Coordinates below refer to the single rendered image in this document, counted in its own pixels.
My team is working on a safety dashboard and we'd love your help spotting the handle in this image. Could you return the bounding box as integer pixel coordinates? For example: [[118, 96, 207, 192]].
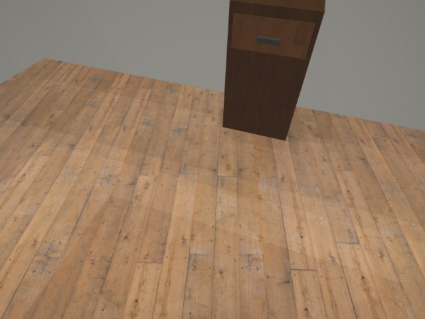
[[256, 35, 281, 46]]

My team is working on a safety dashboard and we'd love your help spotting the drawer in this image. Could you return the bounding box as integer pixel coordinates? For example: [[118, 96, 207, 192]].
[[231, 13, 315, 59]]

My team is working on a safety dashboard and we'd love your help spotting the cabinet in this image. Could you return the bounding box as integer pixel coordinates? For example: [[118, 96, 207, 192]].
[[222, 0, 325, 141]]

